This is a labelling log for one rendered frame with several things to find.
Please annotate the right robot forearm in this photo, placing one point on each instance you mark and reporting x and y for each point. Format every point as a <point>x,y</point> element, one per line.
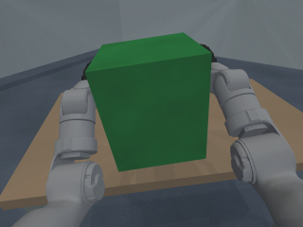
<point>243,114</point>

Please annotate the right robot hand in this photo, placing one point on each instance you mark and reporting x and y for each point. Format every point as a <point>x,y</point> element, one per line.
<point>213,59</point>

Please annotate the right robot upper arm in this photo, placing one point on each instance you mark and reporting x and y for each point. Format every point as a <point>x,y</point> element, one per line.
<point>266,162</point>

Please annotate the left robot forearm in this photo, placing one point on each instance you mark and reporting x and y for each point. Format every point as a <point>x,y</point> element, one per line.
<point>77,127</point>

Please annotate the table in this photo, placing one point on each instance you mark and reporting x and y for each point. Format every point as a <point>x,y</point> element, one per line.
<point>26,187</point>

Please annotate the carton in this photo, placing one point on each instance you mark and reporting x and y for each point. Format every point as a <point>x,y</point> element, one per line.
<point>152,96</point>

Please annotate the left robot hand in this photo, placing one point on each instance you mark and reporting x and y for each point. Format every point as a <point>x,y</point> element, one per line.
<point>84,76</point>

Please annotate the left robot upper arm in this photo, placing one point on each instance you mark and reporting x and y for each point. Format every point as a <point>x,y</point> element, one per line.
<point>71,191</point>

